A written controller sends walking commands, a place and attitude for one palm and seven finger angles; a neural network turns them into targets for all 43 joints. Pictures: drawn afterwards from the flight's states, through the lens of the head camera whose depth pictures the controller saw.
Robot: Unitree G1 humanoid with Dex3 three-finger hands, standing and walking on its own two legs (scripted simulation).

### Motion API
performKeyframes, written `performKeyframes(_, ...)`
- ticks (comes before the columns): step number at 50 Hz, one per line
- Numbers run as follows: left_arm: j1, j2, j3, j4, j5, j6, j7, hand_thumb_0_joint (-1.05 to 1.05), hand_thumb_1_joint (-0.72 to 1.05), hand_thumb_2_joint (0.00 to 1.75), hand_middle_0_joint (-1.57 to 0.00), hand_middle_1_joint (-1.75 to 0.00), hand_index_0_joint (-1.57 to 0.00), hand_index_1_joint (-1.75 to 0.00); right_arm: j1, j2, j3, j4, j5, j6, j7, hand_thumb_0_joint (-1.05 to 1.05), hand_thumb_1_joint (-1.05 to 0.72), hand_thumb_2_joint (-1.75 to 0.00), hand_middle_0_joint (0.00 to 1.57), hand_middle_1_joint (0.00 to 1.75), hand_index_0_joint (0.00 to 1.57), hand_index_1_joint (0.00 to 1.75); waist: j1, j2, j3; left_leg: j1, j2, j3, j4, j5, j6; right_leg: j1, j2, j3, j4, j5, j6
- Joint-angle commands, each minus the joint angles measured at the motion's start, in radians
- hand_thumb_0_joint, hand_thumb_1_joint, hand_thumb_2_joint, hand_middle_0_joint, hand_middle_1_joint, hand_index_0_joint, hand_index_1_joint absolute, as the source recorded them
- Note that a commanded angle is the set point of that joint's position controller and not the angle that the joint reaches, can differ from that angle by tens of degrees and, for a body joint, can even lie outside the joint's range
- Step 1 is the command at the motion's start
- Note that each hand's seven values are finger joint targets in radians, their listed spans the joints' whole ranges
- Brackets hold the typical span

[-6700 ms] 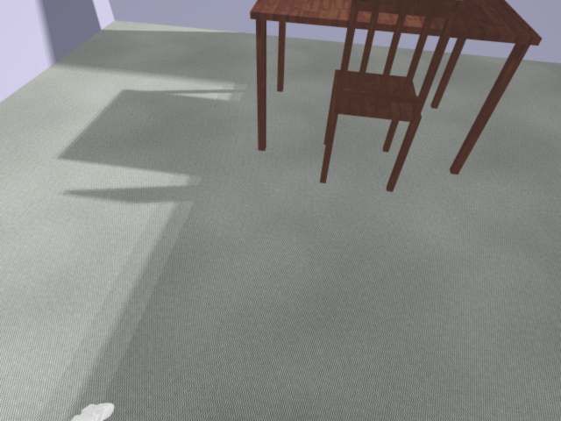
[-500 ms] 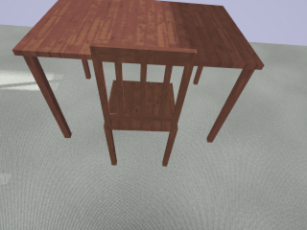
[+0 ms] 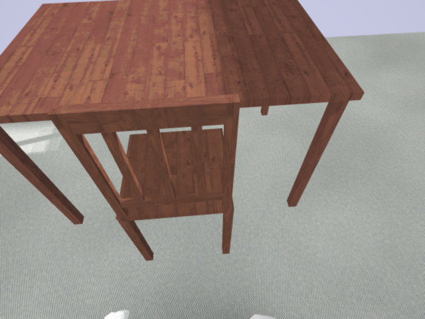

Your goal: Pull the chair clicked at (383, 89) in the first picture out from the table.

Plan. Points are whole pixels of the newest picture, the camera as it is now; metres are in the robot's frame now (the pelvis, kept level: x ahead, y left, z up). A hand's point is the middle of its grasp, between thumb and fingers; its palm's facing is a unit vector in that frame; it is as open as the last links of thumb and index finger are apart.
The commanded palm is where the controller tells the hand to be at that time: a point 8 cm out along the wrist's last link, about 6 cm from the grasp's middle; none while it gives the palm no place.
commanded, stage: come to a stop and stand still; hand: left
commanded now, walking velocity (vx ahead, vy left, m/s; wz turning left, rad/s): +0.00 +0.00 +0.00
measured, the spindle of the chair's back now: (163, 167) +0.48 +0.15 -0.07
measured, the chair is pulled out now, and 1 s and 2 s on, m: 0.00 0.00 0.00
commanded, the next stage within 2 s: look again from close up in 1.24 s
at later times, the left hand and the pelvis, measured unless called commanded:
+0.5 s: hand out of the picture +0.06 +0.20 -0.17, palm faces +0.03 -0.97 -0.23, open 7.4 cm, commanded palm none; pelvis +0.04 +0.01 +0.01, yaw -2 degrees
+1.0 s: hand out of the picture +0.01 +0.15 -0.16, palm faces +0.00 -0.98 -0.20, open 7.3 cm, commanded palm none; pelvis -0.04 -0.03 +0.01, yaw +0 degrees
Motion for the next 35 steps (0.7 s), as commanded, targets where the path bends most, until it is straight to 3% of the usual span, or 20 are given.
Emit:
performKeyframes(1, 0.087, 0.112, 0.021, -0.01, -0.003, -0.004, 0.023, 0.0, 0.9, 0.9, -0.2, -0.3, -0.2, -0.3, 0.042, -0.032, -0.012, -0.06, -0.01, -0.007, -0.003, 0.0, -0.9, -0.9, 0.2, 0.3, 0.2, 0.3, 0.007, -0.076, -0.081, -0.131, 0.051, -0.035, 0.022, 0.106, -0.013, 0.064, -0.262, 0.225, -0.355, 0.247, -0.124)
performKeyframes(3, 0.071, 0.086, 0.01, -0.007, 0.004, -0.003, 0.029, 0.0, 0.9, 0.9, -0.2, -0.3, -0.2, -0.3, 0.06, -0.009, 0.002, -0.045, -0.005, 0.006, -0.011, 0.0, -0.9, -0.9, 0.2, 0.3, 0.2, 0.3, -0.014, -0.083, -0.088, -0.045, 0.042, -0.023, -0.167, 0.094, -0.042, 0.019, -0.242, 0.162, -0.337, 0.428, -0.116)
performKeyframes(5, 0.085, 0.094, 0.007, 0.006, 0.008, 0.005, 0.034, 0.0, 0.9, 0.9, -0.2, -0.3, -0.2, -0.3, 0.037, 0.013, 0.014, -0.046, 0.003, 0.012, -0.015, 0.0, -0.9, -0.9, 0.2, 0.3, 0.2, 0.3, 0.008, -0.087, -0.113, -0.003, 0.015, -0.001, -0.328, 0.095, -0.056, 0.065, -0.231, 0.156, -0.301, 0.547, -0.118)
performKeyframes(9, 0.11, 0.145, 0.016, 0.026, -0.001, 0.03, 0.041, 0.0, 0.9, 0.9, -0.2, -0.3, -0.2, -0.3, -0.021, -0.029, 0.007, -0.069, 0.011, 0.022, -0.019, 0.0, -0.9, -0.9, 0.2, 0.3, 0.2, 0.3, 0.027, -0.12, -0.149, 0.05, -0.011, -0.002, -0.558, 0.191, -0.067, 0.158, -0.233, 0.176, -0.208, 0.565, -0.102)
performKeyframes(11, 0.105, 0.147, 0.019, 0.032, -0.005, 0.043, 0.043, 0.0, 0.9, 0.9, -0.2, -0.3, -0.2, -0.3, -0.018, -0.057, -0.003, -0.068, 0.008, 0.023, -0.019, 0.0, -0.9, -0.9, 0.2, 0.3, 0.2, 0.3, 0.017, -0.144, -0.136, 0.129, -0.007, -0.006, -0.7, 0.357, -0.063, 0.131, -0.211, 0.168, -0.149, 0.478, -0.055)
performKeyframes(12, 0.114, 0.134, 0.018, 0.029, -0.008, 0.05, 0.043, 0.0, 0.9, 0.9, -0.2, -0.3, -0.2, -0.3, -0.028, -0.088, -0.009, -0.075, 0.005, 0.019, -0.021, 0.0, -0.9, -0.9, 0.2, 0.3, 0.2, 0.3, 0.025, -0.09, -0.132, 0.169, 0.04, -0.04, -0.717, 0.54, -0.042, 0.099, -0.172, 0.149, -0.107, 0.401, -0.018)
performKeyframes(13, 0.13, 0.109, 0.016, 0.023, -0.011, 0.057, 0.045, 0.0, 0.9, 0.9, -0.2, -0.3, -0.2, -0.3, -0.05, -0.126, -0.014, -0.092, 0.0, 0.014, -0.025, 0.0, -0.9, -0.9, 0.2, 0.3, 0.2, 0.3, 0.041, 0.001, -0.127, 0.17, 0.136, -0.12, -0.726, 0.775, 0.003, 0.077, -0.113, 0.114, -0.069, 0.282, 0.024)
performKeyframes(14, 0.146, 0.09, 0.012, 0.02, -0.009, 0.065, 0.049, 0.0, 0.9, 0.9, -0.2, -0.3, -0.2, -0.3, -0.082, -0.156, -0.016, -0.108, -0.004, 0.018, -0.028, 0.0, -0.9, -0.9, 0.2, 0.3, 0.2, 0.3, 0.056, 0.047, -0.104, 0.126, 0.192, -0.147, -0.747, 0.847, 0.045, 0.087, -0.068, 0.085, -0.04, 0.119, 0.047)
performKeyframes(15, 0.15, 0.086, 0.007, 0.027, -0.009, 0.076, 0.049, 0.0, 0.9, 0.9, -0.2, -0.3, -0.2, -0.3, -0.12, -0.159, -0.013, -0.111, -0.003, 0.017, -0.03, 0.0, -0.9, -0.9, 0.2, 0.3, 0.2, 0.3, 0.066, 0.146, -0.072, 0.058, 0.224, -0.18, -0.811, 0.863, 0.087, 0.115, -0.043, 0.062, 0.032, -0.068, 0.063)
performKeyframes(16, 0.15, 0.091, 0.007, 0.029, -0.007, 0.084, 0.048, 0.0, 0.9, 0.9, -0.2, -0.3, -0.2, -0.3, -0.145, -0.153, -0.012, -0.117, -0.004, 0.017, -0.035, 0.0, -0.9, -0.9, 0.2, 0.3, 0.2, 0.3, 0.068, 0.192, -0.07, 0.064, 0.233, -0.203, -0.843, 0.895, 0.119, 0.095, -0.035, 0.077, 0.113, -0.215, 0.07)
performKeyframes(17, 0.15, 0.101, 0.01, 0.031, -0.007, 0.091, 0.047, 0.0, 0.9, 0.9, -0.2, -0.3, -0.2, -0.3, -0.155, -0.151, -0.012, -0.126, -0.004, 0.018, -0.039, 0.0, -0.9, -0.9, 0.2, 0.3, 0.2, 0.3, 0.061, 0.19, -0.06, 0.056, 0.244, -0.21, -0.862, 0.881, 0.144, 0.066, -0.03, 0.105, 0.198, -0.302, 0.071)
performKeyframes(20, 0.171, 0.097, 0.014, 0.035, -0.004, 0.097, 0.046, 0.0, 0.9, 0.9, -0.2, -0.3, -0.2, -0.3, -0.2, -0.159, -0.018, -0.143, -0.008, 0.024, -0.041, 0.0, -0.9, -0.9, 0.2, 0.3, 0.2, 0.3, 0.069, 0.138, -0.087, 0.108, 0.241, -0.184, -0.811, 0.915, 0.175, 0.015, -0.024, 0.141, 0.297, -0.318, 0.072)
performKeyframes(25, 0.165, 0.082, 0.011, 0.013, -0.005, 0.09, 0.042, 0.0, 0.9, 0.9, -0.2, -0.3, -0.2, -0.3, -0.184, -0.192, -0.041, -0.149, -0.008, 0.035, -0.033, 0.0, -0.9, -0.9, 0.2, 0.3, 0.2, 0.3, 0.039, 0.103, -0.18, 0.221, 0.225, -0.164, -0.77, 0.866, 0.156, 0.025, -0.016, 0.117, 0.161, -0.268, 0.089)
performKeyframes(28, 0.219, 0.083, 0.007, 0.027, 0.0, 0.078, 0.045, 0.0, 0.9, 0.9, -0.2, -0.3, -0.2, -0.3, -0.179, -0.183, -0.046, -0.145, -0.001, 0.041, -0.025, 0.0, -0.9, -0.9, 0.2, 0.3, 0.2, 0.3, 0.053, 0.073, -0.219, 0.185, 0.163, -0.139, -0.711, 0.654, 0.09, 0.163, -0.015, 0.097, -0.136, -0.039, 0.09)
performKeyframes(29, 0.262, 0.109, -0.007, -0.003, 0.01, 0.057, 0.069, 0.0, 0.9, 0.9, -0.2, -0.3, -0.2, -0.3, -0.224, -0.218, -0.056, -0.212, 0.029, 0.016, -0.027, 0.0, -0.9, -0.9, 0.2, 0.3, 0.2, 0.3, 0.074, -0.082, -0.187, 0.205, 0.143, -0.061, -0.518, 0.703, 0.022, 0.063, -0.073, 0.203, -0.291, 0.115, 0.091)
performKeyframes(30, 0.212, 0.2, 0.017, -0.043, 0.018, 0.045, 0.07, 0.0, 0.9, 0.9, -0.2, -0.3, -0.2, -0.3, -0.195, -0.184, -0.048, -0.245, 0.016, 0.018, -0.017, 0.0, -0.9, -0.9, 0.2, 0.3, 0.2, 0.3, 0.039, -0.172, -0.153, 0.011, 0.024, -0.004, -0.443, 0.423, -0.029, 0.218, -0.174, 0.266, -0.24, 0.571, 0.076)
performKeyframes(31, 0.184, 0.191, 0.014, -0.072, 0.008, 0.037, 0.063, 0.0, 0.9, 0.9, -0.2, -0.3, -0.2, -0.3, -0.167, -0.088, -0.033, -0.256, 0.007, 0.018, -0.005, 0.0, -0.9, -0.9, 0.2, 0.3, 0.2, 0.3, 0.026, -0.298, -0.16, -0.104, -0.043, 0.012, -0.447, 0.109, -0.026, 0.254, -0.252, 0.315, -0.165, 0.701, 0.021)
performKeyframes(32, 0.18, 0.162, 0.002, -0.081, 0.014, 0.033, 0.065, 0.0, 0.9, 0.9, -0.2, -0.3, -0.2, -0.3, -0.185, -0.096, -0.034, -0.245, -0.001, 0.026, -0.001, 0.0, -0.9, -0.9, 0.2, 0.3, 0.2, 0.3, 0.032, -0.279, -0.156, -0.095, -0.041, -0.004, -0.402, 0.1, -0.021, 0.244, -0.223, 0.271, -0.135, 0.702, -0.028)
performKeyframes(33, 0.172, 0.144, 0.006, -0.092, 0.013, 0.028, 0.071, 0.0, 0.9, 0.9, -0.2, -0.3, -0.2, -0.3, -0.187, -0.101, -0.034, -0.254, -0.003, 0.032, -0.001, 0.0, -0.9, -0.9, 0.2, 0.3, 0.2, 0.3, 0.028, -0.311, -0.147, -0.102, -0.033, -0.019, -0.363, 0.096, -0.013, 0.229, -0.211, 0.259, -0.132, 0.688, -0.044)
performKeyframes(35, 0.15, 0.157, 0.008, -0.124, 0.011, 0.032, 0.068, 0.0, 0.9, 0.9, -0.2, -0.3, -0.2, -0.3, -0.179, -0.078, -0.027, -0.253, 0.002, 0.04, 0.001, 0.0, -0.9, -0.9, 0.2, 0.3, 0.2, 0.3, 0.021, -0.176, -0.114, -0.08, -0.042, -0.004, -0.36, 0.102, -0.015, 0.182, -0.217, 0.271, -0.151, 0.513, -0.082)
